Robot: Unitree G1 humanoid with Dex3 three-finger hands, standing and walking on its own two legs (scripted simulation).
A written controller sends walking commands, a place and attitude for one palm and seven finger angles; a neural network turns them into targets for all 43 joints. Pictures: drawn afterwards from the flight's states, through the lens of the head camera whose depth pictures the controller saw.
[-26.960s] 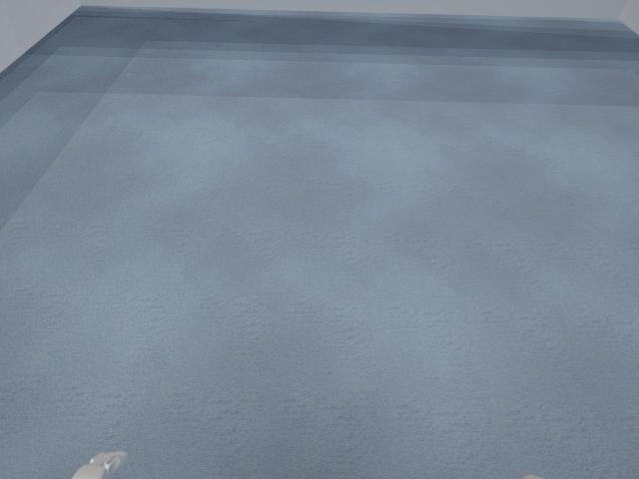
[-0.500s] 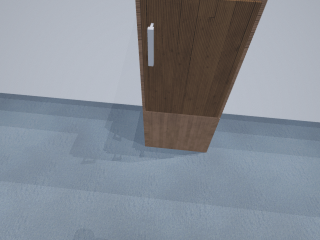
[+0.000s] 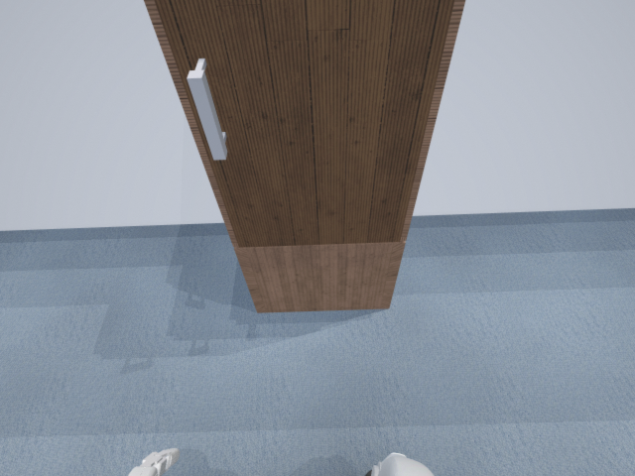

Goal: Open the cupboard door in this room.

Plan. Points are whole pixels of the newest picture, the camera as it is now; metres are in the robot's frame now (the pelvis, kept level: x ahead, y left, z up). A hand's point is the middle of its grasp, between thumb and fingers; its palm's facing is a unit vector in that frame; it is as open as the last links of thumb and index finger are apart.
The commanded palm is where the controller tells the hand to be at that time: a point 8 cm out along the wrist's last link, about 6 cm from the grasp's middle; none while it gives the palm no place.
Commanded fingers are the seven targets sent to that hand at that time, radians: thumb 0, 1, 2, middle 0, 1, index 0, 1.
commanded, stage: take the last steps up to it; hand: left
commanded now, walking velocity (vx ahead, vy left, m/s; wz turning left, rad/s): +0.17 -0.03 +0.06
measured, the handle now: (211, 111) +0.63 +0.20 +0.10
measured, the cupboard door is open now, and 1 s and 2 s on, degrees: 0 0 0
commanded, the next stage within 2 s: come to a stop and stand still in 0.08 s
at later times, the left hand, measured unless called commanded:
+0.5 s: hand out of the picture +0.11 +0.18 -0.16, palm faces +0.08 -0.98 -0.19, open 7.4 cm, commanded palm none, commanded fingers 0.00 0.90 0.90 -0.20 -0.30 -0.20 -0.30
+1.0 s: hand out of the picture +0.09 +0.15 -0.15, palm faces +0.08 -0.97 -0.22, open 7.4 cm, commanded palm none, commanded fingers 0.00 0.90 0.90 -0.20 -0.30 -0.20 -0.30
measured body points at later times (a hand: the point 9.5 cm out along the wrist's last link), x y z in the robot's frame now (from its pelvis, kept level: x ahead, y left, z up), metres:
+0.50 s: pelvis +0.10 +0.00 +0.02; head +0.15 +0.02 +0.47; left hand +0.11 +0.24 -0.14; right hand +0.22 -0.21 -0.12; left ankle +0.14 +0.10 -0.72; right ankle +0.06 -0.13 -0.67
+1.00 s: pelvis +0.06 -0.03 +0.02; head +0.08 -0.04 +0.47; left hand +0.09 +0.20 -0.13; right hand +0.09 -0.29 -0.13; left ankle +0.03 +0.10 -0.70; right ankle +0.09 -0.17 -0.72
